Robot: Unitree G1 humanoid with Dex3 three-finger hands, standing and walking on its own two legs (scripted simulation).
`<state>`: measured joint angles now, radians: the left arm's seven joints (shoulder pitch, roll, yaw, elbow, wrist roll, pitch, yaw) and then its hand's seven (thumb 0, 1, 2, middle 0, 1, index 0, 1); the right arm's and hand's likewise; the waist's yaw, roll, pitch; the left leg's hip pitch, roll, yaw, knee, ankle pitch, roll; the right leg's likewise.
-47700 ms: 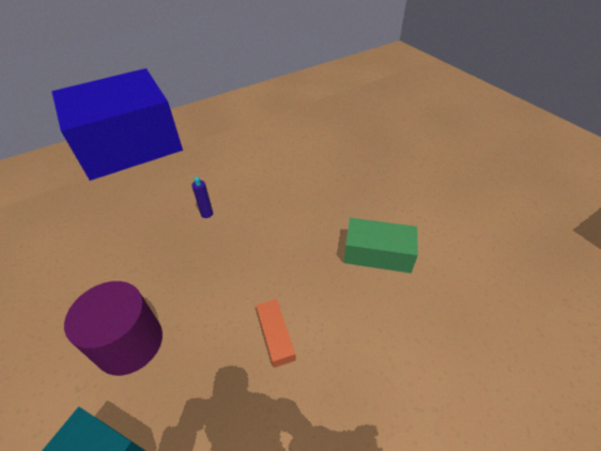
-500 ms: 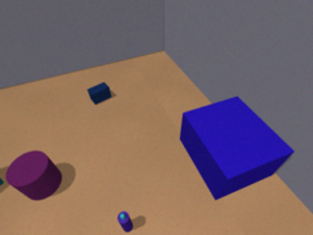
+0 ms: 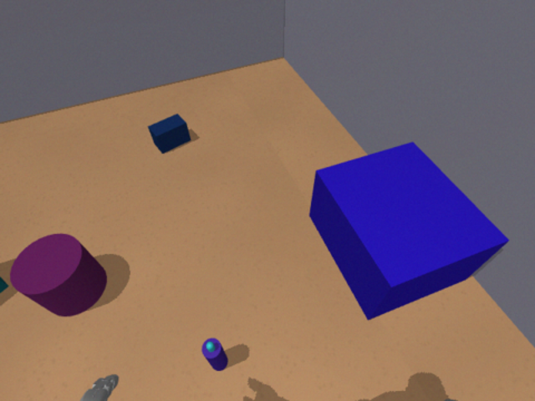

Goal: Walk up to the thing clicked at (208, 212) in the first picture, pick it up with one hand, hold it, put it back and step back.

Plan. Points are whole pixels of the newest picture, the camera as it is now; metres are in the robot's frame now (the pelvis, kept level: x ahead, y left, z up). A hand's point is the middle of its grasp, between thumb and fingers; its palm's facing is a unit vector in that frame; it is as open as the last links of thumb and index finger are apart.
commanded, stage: go down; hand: left
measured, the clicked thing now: (214, 353) +0.35 +0.20 -0.66
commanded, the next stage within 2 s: none
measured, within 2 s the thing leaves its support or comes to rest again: neither
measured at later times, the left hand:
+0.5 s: hand out of the picture +0.15 +0.27 -0.18, palm faces +0.03 -0.95 -0.32, open 17.0 cm
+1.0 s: hand out of the picture +0.15 +0.30 -0.21, palm faces +0.09 -0.95 -0.29, open 17.5 cm
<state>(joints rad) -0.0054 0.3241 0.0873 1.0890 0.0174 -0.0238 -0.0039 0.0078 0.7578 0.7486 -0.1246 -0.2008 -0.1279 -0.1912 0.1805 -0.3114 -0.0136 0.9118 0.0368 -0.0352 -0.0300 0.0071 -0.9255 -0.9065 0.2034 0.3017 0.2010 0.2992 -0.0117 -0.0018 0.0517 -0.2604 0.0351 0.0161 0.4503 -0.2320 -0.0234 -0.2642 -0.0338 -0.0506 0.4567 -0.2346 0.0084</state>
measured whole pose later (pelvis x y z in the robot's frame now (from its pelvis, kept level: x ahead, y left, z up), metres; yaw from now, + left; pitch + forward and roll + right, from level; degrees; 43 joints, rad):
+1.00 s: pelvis -0.02 +0.01 -0.10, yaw +0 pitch +19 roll -3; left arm 0.22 0.40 0.30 0.46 -0.02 0.17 -0.16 -0.01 -0.57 0.03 -0.10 -0.07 -0.09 -0.07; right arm 0.22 -0.24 0.00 0.55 0.00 -0.21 -0.09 0.01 -0.82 -0.88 0.21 0.30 0.20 0.30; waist -0.04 0.00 -0.14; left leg -1.01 0.04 -0.04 1.23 -0.55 -0.01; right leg -0.97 -0.04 -0.07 1.18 -0.53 0.02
